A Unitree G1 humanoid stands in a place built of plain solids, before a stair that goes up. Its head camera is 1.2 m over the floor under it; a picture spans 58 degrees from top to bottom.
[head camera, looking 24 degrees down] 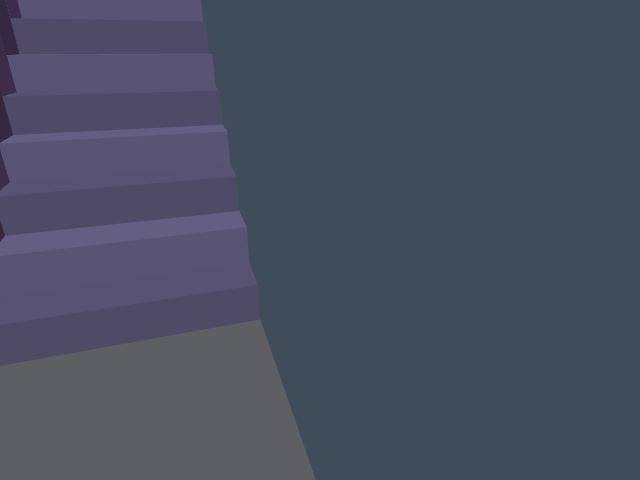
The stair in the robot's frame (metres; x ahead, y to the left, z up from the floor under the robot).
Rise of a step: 0.19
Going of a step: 0.24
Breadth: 1.10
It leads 18 degrees to the left of straight ahead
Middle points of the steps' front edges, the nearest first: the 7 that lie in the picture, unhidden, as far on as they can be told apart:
1.58 0.81 0.19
1.81 0.89 0.39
2.04 0.96 0.58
2.27 1.04 0.78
2.51 1.11 0.97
2.74 1.19 1.16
2.97 1.26 1.36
